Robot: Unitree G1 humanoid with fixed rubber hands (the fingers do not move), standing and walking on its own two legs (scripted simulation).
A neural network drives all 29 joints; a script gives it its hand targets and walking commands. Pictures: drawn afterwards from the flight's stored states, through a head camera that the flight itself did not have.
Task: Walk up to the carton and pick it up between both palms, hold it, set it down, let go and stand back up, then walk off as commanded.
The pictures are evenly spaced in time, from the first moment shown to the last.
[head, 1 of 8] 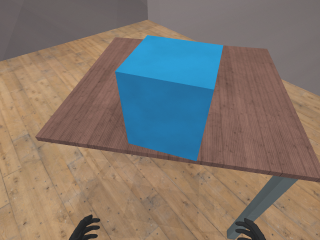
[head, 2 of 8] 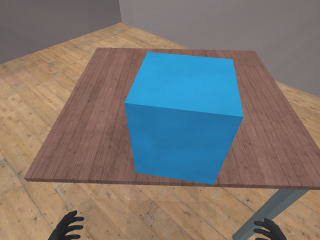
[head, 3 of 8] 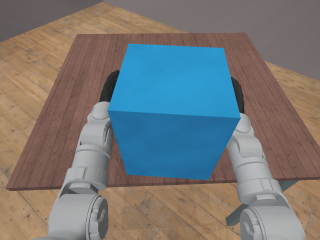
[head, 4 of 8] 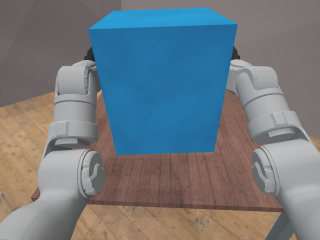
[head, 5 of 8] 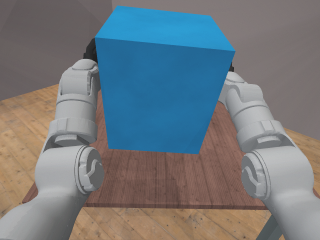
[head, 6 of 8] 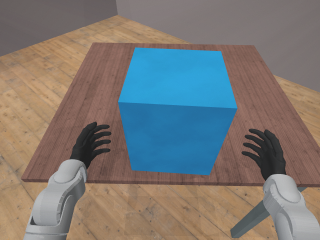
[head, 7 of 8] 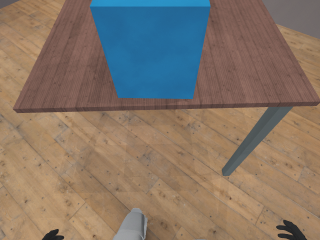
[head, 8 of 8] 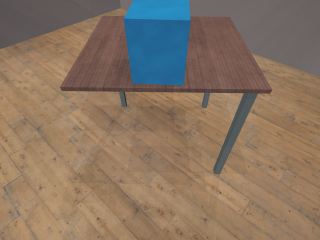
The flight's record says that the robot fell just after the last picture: no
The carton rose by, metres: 0.22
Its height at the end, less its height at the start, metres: +0.00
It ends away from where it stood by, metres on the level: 0.02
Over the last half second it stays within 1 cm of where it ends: yes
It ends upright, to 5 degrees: yes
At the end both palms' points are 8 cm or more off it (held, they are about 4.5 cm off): yes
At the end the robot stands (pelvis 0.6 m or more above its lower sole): yes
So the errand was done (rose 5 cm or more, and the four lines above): yes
